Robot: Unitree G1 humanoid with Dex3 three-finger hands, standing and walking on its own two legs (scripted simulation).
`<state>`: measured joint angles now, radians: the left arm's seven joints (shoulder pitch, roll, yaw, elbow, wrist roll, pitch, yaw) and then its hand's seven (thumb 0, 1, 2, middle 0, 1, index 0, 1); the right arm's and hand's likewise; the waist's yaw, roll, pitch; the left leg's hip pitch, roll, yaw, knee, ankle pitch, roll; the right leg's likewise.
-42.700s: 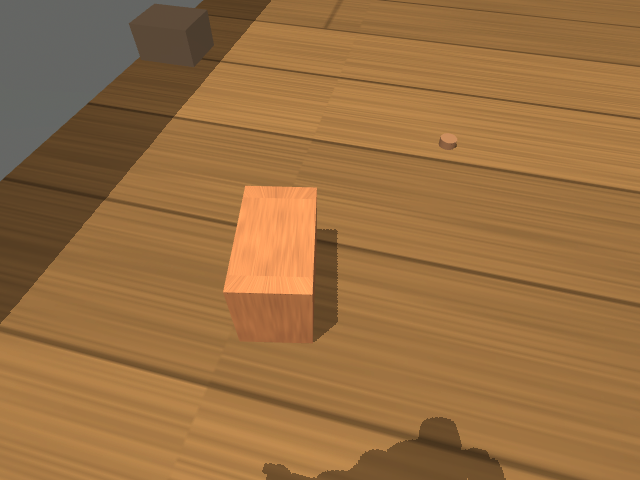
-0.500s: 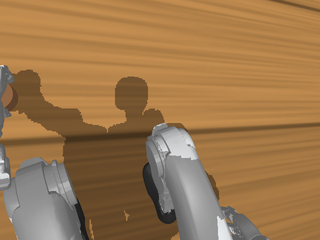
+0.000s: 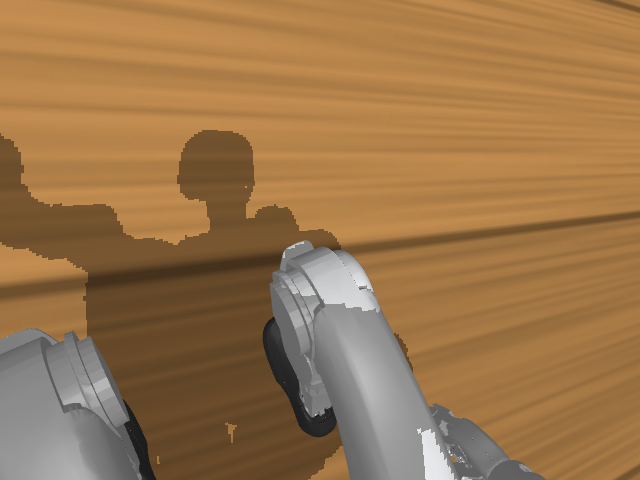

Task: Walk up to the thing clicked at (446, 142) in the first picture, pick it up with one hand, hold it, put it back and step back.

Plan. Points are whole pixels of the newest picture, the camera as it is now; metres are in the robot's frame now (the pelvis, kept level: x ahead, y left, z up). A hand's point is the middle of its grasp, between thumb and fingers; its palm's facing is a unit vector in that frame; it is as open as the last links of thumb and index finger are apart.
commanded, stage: rest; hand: left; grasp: from above
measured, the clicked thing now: out of the picture +0.47 +0.28 -0.27
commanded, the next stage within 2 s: open in 0.66 s
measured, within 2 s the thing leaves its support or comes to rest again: rests again in 0.36 s
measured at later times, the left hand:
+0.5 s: hand out of the picture +0.46 +0.27 -0.25, palm faces -0.46 -0.14 -0.88, open 9.6 cm
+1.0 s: hand out of the picture +0.46 +0.28 -0.25, palm faces -0.44 -0.14 -0.88, open 10.3 cm
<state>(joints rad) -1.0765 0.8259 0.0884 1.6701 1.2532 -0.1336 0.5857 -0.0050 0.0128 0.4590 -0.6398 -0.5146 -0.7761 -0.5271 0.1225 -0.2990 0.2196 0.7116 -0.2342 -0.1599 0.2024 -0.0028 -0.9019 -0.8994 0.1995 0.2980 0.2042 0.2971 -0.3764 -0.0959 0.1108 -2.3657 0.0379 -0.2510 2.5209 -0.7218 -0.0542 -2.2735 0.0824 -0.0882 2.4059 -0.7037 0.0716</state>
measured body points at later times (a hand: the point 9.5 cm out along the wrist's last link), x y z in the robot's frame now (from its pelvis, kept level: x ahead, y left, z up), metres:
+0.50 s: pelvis -0.01 +0.01 +0.00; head +0.28 +0.11 +0.33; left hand +0.48 +0.28 -0.20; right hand +0.03 -0.25 -0.07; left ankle +0.06 +0.14 -0.27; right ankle +0.10 -0.13 -0.27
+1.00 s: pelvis -0.01 +0.01 +0.00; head +0.27 +0.12 +0.33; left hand +0.48 +0.28 -0.20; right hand +0.02 -0.24 -0.05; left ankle +0.06 +0.14 -0.27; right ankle +0.10 -0.12 -0.27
